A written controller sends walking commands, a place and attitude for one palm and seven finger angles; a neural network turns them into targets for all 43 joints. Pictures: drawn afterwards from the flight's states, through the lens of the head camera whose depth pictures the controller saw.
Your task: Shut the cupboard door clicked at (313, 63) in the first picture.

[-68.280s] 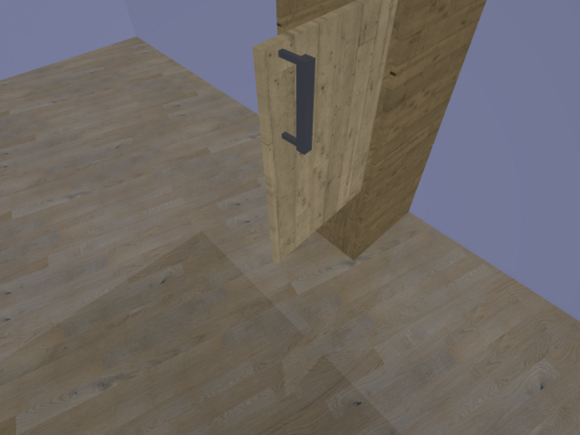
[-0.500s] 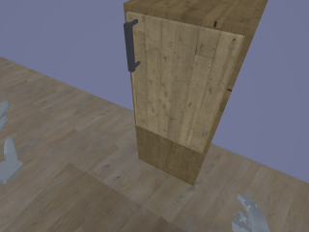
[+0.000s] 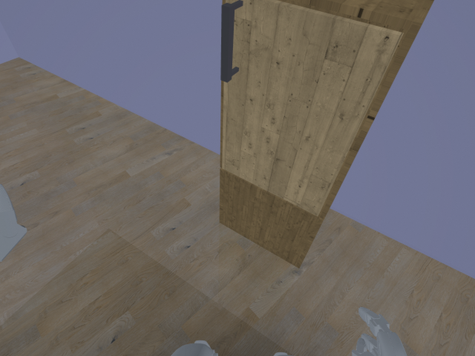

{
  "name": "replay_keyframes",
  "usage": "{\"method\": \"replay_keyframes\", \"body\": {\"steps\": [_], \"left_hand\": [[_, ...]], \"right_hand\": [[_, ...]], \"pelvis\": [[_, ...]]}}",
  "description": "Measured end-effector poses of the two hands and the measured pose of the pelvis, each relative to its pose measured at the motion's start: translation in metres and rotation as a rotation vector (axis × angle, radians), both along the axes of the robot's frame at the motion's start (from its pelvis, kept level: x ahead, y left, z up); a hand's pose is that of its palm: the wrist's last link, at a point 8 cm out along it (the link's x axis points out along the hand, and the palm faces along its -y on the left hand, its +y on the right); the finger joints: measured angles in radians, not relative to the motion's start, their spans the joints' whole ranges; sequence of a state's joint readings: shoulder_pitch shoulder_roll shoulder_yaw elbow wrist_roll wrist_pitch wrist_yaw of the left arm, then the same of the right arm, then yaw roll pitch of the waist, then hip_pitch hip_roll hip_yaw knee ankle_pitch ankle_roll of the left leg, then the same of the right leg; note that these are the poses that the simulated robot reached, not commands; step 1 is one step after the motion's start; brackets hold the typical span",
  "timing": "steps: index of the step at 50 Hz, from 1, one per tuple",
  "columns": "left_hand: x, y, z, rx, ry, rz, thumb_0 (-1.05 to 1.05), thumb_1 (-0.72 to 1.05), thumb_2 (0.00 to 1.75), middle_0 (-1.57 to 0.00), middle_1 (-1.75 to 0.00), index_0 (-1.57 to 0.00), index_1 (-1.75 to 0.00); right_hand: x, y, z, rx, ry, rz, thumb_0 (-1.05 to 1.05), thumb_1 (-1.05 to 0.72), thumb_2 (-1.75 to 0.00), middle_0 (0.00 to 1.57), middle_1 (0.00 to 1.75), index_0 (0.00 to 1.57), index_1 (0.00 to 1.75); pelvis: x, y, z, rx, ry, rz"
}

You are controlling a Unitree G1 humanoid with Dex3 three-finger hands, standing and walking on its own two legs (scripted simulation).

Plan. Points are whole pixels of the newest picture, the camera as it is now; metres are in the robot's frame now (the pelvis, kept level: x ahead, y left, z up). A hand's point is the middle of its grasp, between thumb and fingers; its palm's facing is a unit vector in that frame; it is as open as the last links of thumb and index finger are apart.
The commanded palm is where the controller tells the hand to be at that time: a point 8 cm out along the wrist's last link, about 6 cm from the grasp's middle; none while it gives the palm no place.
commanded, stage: step back with the hand held close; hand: left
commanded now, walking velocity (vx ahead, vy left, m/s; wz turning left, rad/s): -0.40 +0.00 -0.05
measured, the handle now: (232, 42) +0.76 +0.07 +0.17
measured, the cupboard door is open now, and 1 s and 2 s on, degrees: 0 0 0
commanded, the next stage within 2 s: stop stepping back and stand still in 0.32 s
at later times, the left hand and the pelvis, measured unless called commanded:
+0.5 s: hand out of the picture +0.14 +0.24 +0.20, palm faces +0.29 -0.89 -0.36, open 7.5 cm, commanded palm +0.08 +0.30 +0.20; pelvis -0.09 +0.02 +0.01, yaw -6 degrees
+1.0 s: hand out of the picture +0.07 +0.29 +0.19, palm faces +0.35 -0.88 -0.32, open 7.5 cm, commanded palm +0.00 +0.33 +0.20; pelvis -0.17 +0.05 +0.02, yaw -7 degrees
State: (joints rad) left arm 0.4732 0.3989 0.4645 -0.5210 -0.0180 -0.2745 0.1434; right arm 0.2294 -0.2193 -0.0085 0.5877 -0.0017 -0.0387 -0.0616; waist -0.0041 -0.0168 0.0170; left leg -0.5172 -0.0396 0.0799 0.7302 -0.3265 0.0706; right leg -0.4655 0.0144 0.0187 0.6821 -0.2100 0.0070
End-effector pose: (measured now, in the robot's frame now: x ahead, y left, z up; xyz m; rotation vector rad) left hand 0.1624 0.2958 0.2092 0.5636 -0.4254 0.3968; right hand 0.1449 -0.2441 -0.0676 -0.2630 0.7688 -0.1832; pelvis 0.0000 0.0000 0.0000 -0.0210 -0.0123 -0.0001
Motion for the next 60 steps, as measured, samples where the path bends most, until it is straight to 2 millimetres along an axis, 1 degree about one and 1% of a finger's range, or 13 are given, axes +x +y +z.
{"method": "replay_keyframes", "body": {"steps": [6, 13, 19, 24, 29, 34, 38, 40, 44, 48, 52, 55, 60], "left_hand": [[-0.013, 0.008, -0.002, 0.011, 0.000, -0.032, 0.02, 0.89, 0.89, -0.21, -0.30, -0.21, -0.30], [-0.045, 0.024, 0.012, 0.001, -0.031, -0.008, 0.02, 0.89, 0.89, -0.21, -0.30, -0.21, -0.30], [-0.058, 0.007, 0.004, -0.075, -0.009, -0.078, 0.02, 0.89, 0.89, -0.20, -0.30, -0.21, -0.30], [-0.059, -0.006, 0.001, -0.086, 0.002, -0.199, 0.02, 0.89, 0.89, -0.20, -0.30, -0.21, -0.30], [-0.064, 0.008, -0.004, -0.056, 0.086, -0.202, 0.02, 0.89, 0.89, -0.21, -0.30, -0.21, -0.30], [-0.101, 0.016, 0.003, -0.017, 0.170, -0.159, 0.02, 0.89, 0.89, -0.21, -0.30, -0.21, -0.30], [-0.136, 0.023, 0.004, -0.013, 0.161, -0.130, 0.02, 0.89, 0.89, -0.21, -0.30, -0.21, -0.30], [-0.143, 0.033, 0.000, -0.048, 0.115, -0.097, 0.02, 0.89, 0.89, -0.21, -0.30, -0.21, -0.30], [-0.132, 0.051, -0.013, -0.154, 0.010, -0.048, 0.02, 0.89, 0.89, -0.21, -0.30, -0.21, -0.30], [-0.122, 0.049, -0.013, -0.183, 0.037, -0.072, 0.02, 0.89, 0.89, -0.20, -0.30, -0.21, -0.30], [-0.136, 0.029, 0.003, -0.097, 0.087, -0.152, 0.02, 0.89, 0.89, -0.20, -0.30, -0.20, -0.30], [-0.153, 0.021, 0.013, 0.000, 0.116, -0.175, 0.02, 0.89, 0.89, -0.20, -0.30, -0.21, -0.30], [-0.164, 0.035, 0.020, -0.014, 0.092, -0.093, 0.02, 0.88, 0.89, -0.21, -0.30, -0.21, -0.30]], "right_hand": [[-0.014, 0.007, 0.005, -0.024, -0.013, -0.005, 0.01, -0.90, -0.90, 0.20, 0.30, 0.21, 0.30], [-0.031, 0.026, 0.013, 0.006, -0.040, 0.013, 0.01, -0.90, -0.90, 0.20, 0.30, 0.21, 0.30], [-0.051, 0.036, 0.019, 0.035, -0.074, 0.053, 0.01, -0.90, -0.90, 0.20, 0.30, 0.21, 0.30], [-0.088, 0.028, 0.025, 0.002, -0.064, -0.034, 0.01, -0.90, -0.90, 0.20, 0.30, 0.21, 0.30], [-0.133, 0.019, 0.033, -0.030, -0.062, -0.127, 0.01, -0.90, -0.90, 0.20, 0.30, 0.21, 0.30], [-0.178, 0.016, 0.037, -0.033, -0.025, -0.146, 0.01, -0.90, -0.90, 0.20, 0.30, 0.21, 0.30], [-0.207, 0.013, 0.026, -0.055, 0.055, -0.141, 0.01, -0.90, -0.90, 0.20, 0.30, 0.21, 0.30], [-0.217, 0.014, 0.020, -0.070, 0.083, -0.151, 0.01, -0.90, -0.90, 0.20, 0.30, 0.21, 0.30], [-0.226, 0.023, 0.008, -0.092, 0.064, -0.172, 0.01, -0.90, -0.90, 0.20, 0.30, 0.21, 0.30], [-0.226, 0.048, 0.014, -0.014, -0.009, -0.179, 0.01, -0.90, -0.90, 0.20, 0.30, 0.20, 0.30], [-0.224, 0.071, 0.024, 0.066, -0.056, -0.139, 0.01, -0.90, -0.90, 0.20, 0.30, 0.21, 0.30], [-0.220, 0.075, 0.019, 0.090, -0.050, -0.101, 0.01, -0.90, -0.90, 0.20, 0.30, 0.21, 0.30], [-0.223, 0.067, 0.010, 0.075, 0.038, -0.082, 0.01, -0.90, -0.90, 0.20, 0.30, 0.21, 0.30]], "pelvis": [[-0.017, 0.010, -0.001, -0.026, 0.007, 0.013], [-0.036, 0.012, 0.009, -0.065, 0.033, -0.012], [-0.074, 0.009, 0.013, -0.057, 0.056, -0.083], [-0.086, 0.015, 0.013, -0.036, 0.042, -0.119], [-0.111, 0.023, 0.017, -0.026, 0.031, -0.110], [-0.133, 0.026, 0.026, -0.035, 0.033, -0.088], [-0.145, 0.034, 0.024, -0.027, 0.011, -0.118], [-0.146, 0.041, 0.021, -0.025, 0.000, -0.141], [-0.156, 0.055, 0.008, -0.036, -0.028, -0.116], [-0.169, 0.056, 0.015, -0.015, -0.044, -0.117], [-0.174, 0.051, 0.026, -0.009, -0.021, -0.129], [-0.180, 0.049, 0.023, 0.008, 0.005, -0.137], [-0.180, 0.052, 0.028, 0.027, 0.006, -0.137]]}}
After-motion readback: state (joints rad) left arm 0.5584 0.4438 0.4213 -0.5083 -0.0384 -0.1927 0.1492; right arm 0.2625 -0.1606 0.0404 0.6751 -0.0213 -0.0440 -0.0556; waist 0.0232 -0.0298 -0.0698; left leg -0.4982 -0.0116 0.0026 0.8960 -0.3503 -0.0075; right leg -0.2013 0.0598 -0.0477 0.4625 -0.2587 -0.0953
